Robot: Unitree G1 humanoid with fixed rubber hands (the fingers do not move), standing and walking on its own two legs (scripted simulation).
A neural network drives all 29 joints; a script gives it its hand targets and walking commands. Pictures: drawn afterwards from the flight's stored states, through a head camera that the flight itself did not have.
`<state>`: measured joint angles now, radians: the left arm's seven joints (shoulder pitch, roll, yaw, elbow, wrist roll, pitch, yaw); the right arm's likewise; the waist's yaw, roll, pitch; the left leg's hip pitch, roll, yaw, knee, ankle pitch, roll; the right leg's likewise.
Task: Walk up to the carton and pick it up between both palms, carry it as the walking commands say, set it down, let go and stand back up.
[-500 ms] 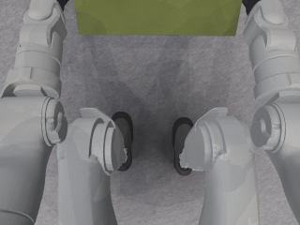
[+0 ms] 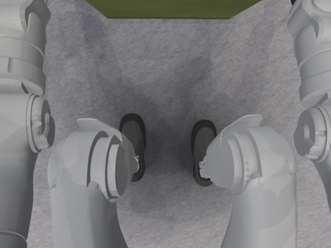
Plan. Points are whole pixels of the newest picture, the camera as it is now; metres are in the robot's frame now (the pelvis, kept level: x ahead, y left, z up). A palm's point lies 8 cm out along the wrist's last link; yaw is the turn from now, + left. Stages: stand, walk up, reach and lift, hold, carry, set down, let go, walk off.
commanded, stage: set down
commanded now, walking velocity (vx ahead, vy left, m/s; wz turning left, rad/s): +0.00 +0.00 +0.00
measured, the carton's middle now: out of the picture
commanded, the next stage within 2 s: let go in 1.38 s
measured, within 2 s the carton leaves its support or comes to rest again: neither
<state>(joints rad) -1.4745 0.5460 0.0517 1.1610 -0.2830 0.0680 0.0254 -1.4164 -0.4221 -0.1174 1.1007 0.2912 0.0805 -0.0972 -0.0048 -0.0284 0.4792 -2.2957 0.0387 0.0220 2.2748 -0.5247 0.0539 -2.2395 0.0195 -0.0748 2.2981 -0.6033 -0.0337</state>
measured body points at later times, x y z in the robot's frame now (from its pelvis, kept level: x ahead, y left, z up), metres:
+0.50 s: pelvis +0.01 +0.00 +0.08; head +0.34 +0.03 +0.38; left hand +0.57 +0.26 -0.02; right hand +0.56 -0.21 -0.02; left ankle +0.13 +0.11 -0.31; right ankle +0.11 -0.10 -0.31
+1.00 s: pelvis +0.02 +0.01 +0.21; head +0.34 +0.03 +0.53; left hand +0.57 +0.28 +0.13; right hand +0.56 -0.22 +0.13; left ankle +0.12 +0.11 -0.31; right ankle +0.11 -0.10 -0.31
